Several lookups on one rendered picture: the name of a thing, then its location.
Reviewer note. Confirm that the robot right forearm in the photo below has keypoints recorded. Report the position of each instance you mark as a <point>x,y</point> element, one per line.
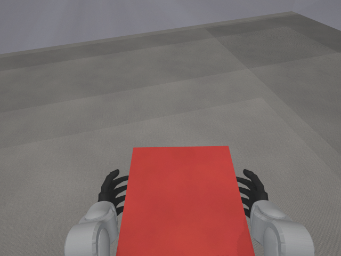
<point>277,233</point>

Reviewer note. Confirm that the robot left hand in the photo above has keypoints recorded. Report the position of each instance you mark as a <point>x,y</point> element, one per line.
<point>109,193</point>

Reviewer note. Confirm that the carton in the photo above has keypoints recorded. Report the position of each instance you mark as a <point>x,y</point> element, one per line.
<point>183,201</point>

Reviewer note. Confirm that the robot right hand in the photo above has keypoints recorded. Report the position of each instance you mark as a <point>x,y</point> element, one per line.
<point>256,192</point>

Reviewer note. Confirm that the robot left forearm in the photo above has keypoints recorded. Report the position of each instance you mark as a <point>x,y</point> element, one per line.
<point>94,233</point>

